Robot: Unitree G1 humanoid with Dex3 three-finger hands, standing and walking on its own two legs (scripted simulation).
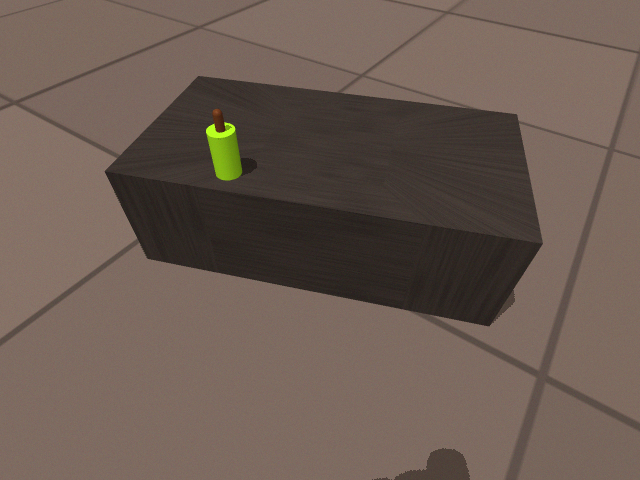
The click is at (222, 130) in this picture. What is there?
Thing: necked bottle
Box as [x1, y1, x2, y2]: [206, 109, 241, 180]
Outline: 214,109 212,112 214,123 206,129 206,133 216,175 221,179 233,179 241,173 235,130 231,124 223,122 221,111 219,109
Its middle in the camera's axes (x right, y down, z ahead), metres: -0.30 -0.35 +1.22
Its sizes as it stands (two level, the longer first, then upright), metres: 0.088 0.088 0.226
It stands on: a support 0.45 m high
